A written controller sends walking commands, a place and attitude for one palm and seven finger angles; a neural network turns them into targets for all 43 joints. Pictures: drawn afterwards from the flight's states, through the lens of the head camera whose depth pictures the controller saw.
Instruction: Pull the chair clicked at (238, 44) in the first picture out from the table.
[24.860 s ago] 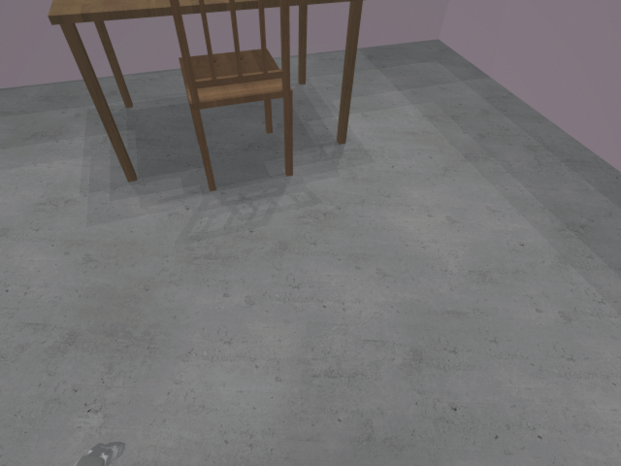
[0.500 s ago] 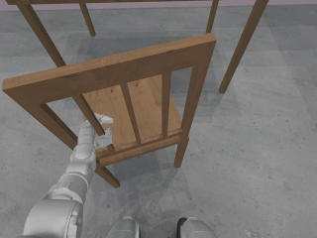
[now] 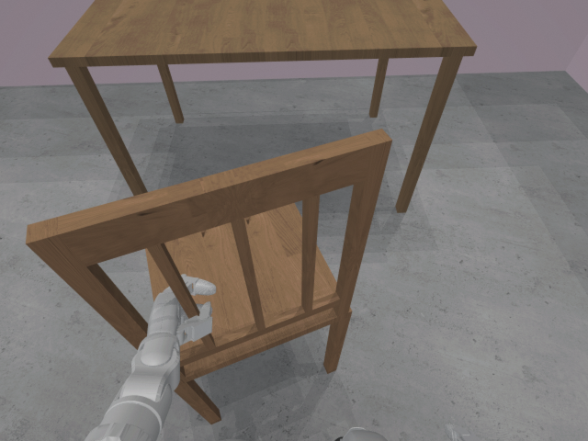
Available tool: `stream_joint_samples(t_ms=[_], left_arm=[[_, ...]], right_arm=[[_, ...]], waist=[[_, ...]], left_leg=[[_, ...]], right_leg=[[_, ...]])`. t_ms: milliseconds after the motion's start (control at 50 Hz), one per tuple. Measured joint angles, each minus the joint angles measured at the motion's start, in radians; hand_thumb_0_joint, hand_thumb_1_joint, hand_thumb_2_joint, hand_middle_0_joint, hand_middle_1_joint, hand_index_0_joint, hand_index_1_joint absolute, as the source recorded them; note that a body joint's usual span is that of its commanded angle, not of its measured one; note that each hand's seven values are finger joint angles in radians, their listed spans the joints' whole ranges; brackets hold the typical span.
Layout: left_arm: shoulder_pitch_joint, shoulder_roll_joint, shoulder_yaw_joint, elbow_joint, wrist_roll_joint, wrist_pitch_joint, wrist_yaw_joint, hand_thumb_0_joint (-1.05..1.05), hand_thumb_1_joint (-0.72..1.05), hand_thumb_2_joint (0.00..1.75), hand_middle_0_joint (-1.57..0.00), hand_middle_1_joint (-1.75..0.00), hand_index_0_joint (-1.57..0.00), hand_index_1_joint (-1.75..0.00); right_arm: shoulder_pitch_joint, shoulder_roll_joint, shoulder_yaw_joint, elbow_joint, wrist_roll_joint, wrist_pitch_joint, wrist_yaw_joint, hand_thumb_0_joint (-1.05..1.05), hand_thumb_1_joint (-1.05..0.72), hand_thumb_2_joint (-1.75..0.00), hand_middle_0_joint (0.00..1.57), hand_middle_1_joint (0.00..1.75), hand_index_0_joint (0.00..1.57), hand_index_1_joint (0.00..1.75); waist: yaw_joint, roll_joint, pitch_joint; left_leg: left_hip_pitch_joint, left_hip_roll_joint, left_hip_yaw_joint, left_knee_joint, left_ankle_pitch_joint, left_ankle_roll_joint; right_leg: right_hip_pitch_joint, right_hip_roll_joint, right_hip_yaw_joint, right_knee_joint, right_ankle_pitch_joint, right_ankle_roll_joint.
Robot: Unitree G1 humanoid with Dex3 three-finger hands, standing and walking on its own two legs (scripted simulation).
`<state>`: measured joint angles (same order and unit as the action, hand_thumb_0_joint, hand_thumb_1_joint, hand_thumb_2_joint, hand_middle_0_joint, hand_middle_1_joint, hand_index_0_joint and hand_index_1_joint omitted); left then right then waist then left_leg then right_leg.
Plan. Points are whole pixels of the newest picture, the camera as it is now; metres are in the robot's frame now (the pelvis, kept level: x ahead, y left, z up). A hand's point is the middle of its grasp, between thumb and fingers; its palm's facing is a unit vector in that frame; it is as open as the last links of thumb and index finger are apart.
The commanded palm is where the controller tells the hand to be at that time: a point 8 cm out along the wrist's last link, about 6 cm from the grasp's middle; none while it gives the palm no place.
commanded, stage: stop walking, hand still on the chair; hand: left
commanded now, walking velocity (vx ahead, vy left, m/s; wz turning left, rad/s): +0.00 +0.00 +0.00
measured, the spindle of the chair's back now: (251, 282) +0.35 +0.09 -0.04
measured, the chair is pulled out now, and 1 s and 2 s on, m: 0.57 0.57 0.57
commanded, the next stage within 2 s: open the thumb and straighten the fingers in 0.98 s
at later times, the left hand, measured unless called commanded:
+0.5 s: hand (192, 322) +0.29 +0.17 -0.06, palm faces +0.07 -0.98 -0.18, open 5.2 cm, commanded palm +0.28 +0.22 -0.04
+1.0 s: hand (191, 320) +0.30 +0.18 -0.06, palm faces +0.11 -0.98 -0.18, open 5.2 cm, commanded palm +0.28 +0.22 -0.04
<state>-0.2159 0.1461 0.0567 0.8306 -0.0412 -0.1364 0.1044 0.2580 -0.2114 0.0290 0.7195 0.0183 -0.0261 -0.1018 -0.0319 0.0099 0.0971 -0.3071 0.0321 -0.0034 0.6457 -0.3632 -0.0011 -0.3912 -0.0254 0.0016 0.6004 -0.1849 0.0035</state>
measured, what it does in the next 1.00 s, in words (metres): shifts its weight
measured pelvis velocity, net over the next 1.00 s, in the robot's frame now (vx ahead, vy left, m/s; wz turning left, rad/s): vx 0.06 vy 0.02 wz -0.02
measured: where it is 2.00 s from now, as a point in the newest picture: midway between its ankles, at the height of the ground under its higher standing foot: outside the picture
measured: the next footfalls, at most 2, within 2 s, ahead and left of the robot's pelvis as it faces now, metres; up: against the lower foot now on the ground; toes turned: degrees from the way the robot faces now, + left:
none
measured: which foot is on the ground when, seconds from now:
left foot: down 0.00-1.00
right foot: down 0.00-1.00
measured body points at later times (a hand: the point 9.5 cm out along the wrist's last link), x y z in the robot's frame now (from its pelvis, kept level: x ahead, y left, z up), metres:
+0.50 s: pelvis +0.05 +0.02 +0.01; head +0.07 +0.02 +0.46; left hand +0.29 +0.23 -0.04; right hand +0.19 -0.22 -0.09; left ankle +0.03 +0.15 -0.72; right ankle +0.09 -0.12 -0.72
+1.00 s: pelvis +0.06 +0.02 +0.02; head +0.08 +0.02 +0.47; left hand +0.29 +0.23 -0.04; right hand +0.19 -0.23 -0.09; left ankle +0.03 +0.15 -0.72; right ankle +0.09 -0.12 -0.72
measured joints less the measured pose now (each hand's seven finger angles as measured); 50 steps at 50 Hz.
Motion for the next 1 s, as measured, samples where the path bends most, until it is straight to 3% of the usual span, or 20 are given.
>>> stream_joint_samples(t_ms=[100, 200, 420, 660, 1000], left_arm=[[0.083, -0.011, -0.017, -0.048, 0.006, -0.004, 0.001, 0.03, 0.71, 0.81, -0.30, -1.25, -0.50, -1.45], [0.141, -0.009, -0.038, -0.096, 0.018, -0.014, -0.002, 0.03, 0.71, 0.81, -0.31, -1.25, -0.50, -1.45], [0.238, -0.011, -0.061, -0.188, 0.019, -0.018, 0.000, 0.03, 0.70, 0.83, -0.31, -1.25, -0.50, -1.45], [0.286, -0.003, -0.061, -0.239, 0.013, 0.009, 0.005, 0.05, 0.71, 0.85, -0.30, -1.25, -0.49, -1.45], [0.300, 0.006, -0.044, -0.264, 0.000, 0.029, 0.014, 0.05, 0.71, 0.85, -0.30, -1.24, -0.50, -1.45]], right_arm=[[0.005, -0.009, -0.004, 0.003, -0.004, -0.014, -0.005, 0.01, -0.90, -0.90, 0.21, 0.30, 0.20, 0.30], [0.005, -0.012, -0.010, -0.006, -0.002, -0.021, -0.003, 0.01, -0.90, -0.90, 0.21, 0.30, 0.20, 0.30], [-0.041, -0.004, -0.013, -0.023, -0.003, -0.036, -0.003, 0.01, -0.90, -0.90, 0.21, 0.30, 0.20, 0.30], [-0.073, 0.008, -0.004, -0.052, -0.007, -0.018, 0.004, 0.01, -0.90, -0.90, 0.21, 0.30, 0.20, 0.30], [-0.042, -0.007, -0.011, -0.050, -0.003, 0.011, 0.001, 0.01, -0.90, -0.90, 0.21, 0.30, 0.20, 0.30]], waist=[[0.007, 0.011, -0.020], [0.018, -0.001, -0.031], [0.030, -0.003, -0.036], [0.035, -0.009, -0.046], [0.021, -0.011, -0.043]], left_leg=[[0.045, 0.006, 0.005, -0.054, 0.074, -0.016], [0.077, -0.001, 0.017, -0.094, 0.077, -0.018], [0.135, -0.012, 0.032, -0.158, 0.071, -0.009], [0.169, -0.006, 0.027, -0.186, 0.064, -0.013], [0.174, 0.007, 0.020, -0.196, 0.068, -0.023]], right_leg=[[0.037, 0.010, 0.010, -0.036, -0.020, 0.013], [0.070, 0.004, 0.022, -0.089, 0.032, 0.020], [0.116, -0.006, 0.035, -0.133, 0.015, 0.035], [0.147, -0.002, 0.027, -0.152, 0.001, 0.031], [0.158, 0.010, 0.019, -0.170, 0.009, 0.022]])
